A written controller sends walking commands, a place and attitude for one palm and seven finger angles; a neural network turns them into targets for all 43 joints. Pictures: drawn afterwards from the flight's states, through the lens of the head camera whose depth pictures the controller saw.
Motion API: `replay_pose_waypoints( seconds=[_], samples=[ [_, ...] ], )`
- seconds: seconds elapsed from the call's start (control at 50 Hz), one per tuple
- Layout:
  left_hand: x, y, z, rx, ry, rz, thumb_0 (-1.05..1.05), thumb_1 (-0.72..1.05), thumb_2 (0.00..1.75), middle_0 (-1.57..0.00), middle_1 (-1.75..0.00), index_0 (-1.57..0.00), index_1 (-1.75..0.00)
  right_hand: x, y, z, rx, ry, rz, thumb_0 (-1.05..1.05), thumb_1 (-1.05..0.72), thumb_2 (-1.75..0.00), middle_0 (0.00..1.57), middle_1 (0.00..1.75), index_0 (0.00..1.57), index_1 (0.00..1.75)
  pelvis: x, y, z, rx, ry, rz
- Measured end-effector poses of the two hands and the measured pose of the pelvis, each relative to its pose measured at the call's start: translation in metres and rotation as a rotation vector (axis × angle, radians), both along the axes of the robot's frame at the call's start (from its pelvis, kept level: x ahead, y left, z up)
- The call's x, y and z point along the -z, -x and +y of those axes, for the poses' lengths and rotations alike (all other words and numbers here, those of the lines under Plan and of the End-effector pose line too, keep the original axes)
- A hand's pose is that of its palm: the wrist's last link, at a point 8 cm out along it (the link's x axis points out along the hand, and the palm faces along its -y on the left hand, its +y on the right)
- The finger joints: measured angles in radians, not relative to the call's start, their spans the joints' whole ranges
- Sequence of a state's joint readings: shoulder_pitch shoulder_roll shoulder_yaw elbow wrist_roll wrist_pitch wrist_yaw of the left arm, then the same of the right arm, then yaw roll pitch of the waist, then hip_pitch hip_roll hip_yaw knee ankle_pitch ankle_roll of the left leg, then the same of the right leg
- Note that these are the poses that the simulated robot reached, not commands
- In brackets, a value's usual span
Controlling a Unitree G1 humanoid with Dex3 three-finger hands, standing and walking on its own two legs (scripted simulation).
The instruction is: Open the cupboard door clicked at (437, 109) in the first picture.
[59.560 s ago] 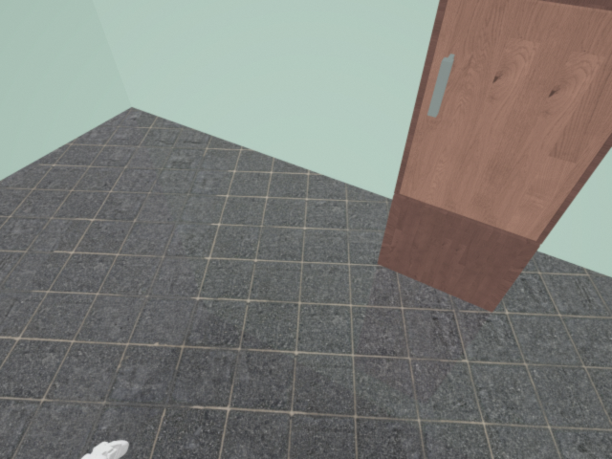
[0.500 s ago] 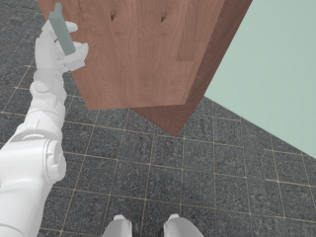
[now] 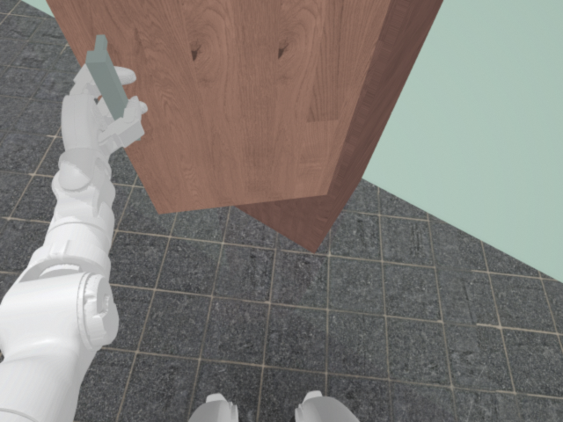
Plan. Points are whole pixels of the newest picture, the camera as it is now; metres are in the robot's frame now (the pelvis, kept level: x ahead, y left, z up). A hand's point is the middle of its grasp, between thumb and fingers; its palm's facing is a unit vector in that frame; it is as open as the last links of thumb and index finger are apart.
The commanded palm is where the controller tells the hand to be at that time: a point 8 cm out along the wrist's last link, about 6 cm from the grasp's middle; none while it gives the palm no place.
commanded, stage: pull the door open along its arc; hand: left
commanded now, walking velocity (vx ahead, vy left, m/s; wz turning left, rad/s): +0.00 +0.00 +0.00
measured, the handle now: (117, 91) +0.57 +0.19 +0.10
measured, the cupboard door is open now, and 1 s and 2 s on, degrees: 42 80 85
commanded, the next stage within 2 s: open thumb and fingers to let go in 0.72 s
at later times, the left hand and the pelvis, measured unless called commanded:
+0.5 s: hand (189, 220) +0.35 +0.08 +0.10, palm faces +0.31 -0.95 +0.09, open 6.4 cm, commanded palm +0.29 +0.14 +0.09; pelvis -0.01 -0.01 +0.01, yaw +1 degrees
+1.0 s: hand (238, 252) +0.31 +0.03 +0.10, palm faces +0.44 -0.90 -0.02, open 6.3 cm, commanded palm +0.26 +0.07 +0.09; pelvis -0.01 -0.06 +0.02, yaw +5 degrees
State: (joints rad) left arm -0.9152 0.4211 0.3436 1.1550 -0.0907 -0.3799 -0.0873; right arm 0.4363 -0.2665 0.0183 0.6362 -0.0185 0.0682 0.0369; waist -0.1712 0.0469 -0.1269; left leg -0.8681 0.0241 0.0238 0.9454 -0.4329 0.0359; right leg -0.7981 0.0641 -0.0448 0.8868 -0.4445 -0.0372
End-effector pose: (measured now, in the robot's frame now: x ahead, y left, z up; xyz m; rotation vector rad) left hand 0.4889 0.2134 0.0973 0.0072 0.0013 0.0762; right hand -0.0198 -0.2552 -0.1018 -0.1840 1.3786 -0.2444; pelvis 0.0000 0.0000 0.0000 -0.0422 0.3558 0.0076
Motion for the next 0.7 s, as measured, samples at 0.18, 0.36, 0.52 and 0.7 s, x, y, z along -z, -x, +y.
replay_pose_waypoints(
  seconds=[0.18, 0.36, 0.52, 0.7],
  samples=[
    [0.001, 0.043, -0.008, 0.036, 0.005, -0.023, 0.00, 0.71, 0.74, -0.34, -1.34, -0.32, -1.34, -0.005, -0.027, 0.002, 0.004, -0.035, -0.092, 0.01, -0.90, -0.90, 0.20, 0.30, 0.20, 0.30, -0.010, -0.007, -0.001, 0.018, -0.011, -0.049],
    [0.004, 0.117, -0.042, -0.055, 0.087, -0.043, 0.02, 0.67, 0.73, -0.33, -1.34, -0.32, -1.29, -0.014, -0.096, 0.005, -0.094, -0.067, -0.306, 0.01, -0.91, -0.90, 0.20, 0.30, 0.20, 0.30, -0.016, -0.005, -0.003, 0.010, -0.021, -0.120],
    [0.002, 0.179, -0.092, -0.259, 0.087, -0.039, 0.02, 0.66, 0.74, -0.32, -1.33, -0.33, -1.29, -0.022, -0.158, 0.019, -0.234, -0.114, -0.482, 0.01, -0.91, -0.90, 0.20, 0.30, 0.19, 0.30, -0.013, 0.007, -0.012, -0.014, -0.039, -0.168],
    [-0.005, 0.222, -0.133, -0.300, 0.009, 0.016, 0.01, 0.64, 0.72, -0.33, -1.30, -0.33, -1.32, -0.037, -0.187, 0.026, -0.277, -0.147, -0.578, 0.01, -0.91, -0.90, 0.20, 0.30, 0.20, 0.30, -0.017, 0.011, -0.033, -0.034, -0.057, -0.233]
  ],
)
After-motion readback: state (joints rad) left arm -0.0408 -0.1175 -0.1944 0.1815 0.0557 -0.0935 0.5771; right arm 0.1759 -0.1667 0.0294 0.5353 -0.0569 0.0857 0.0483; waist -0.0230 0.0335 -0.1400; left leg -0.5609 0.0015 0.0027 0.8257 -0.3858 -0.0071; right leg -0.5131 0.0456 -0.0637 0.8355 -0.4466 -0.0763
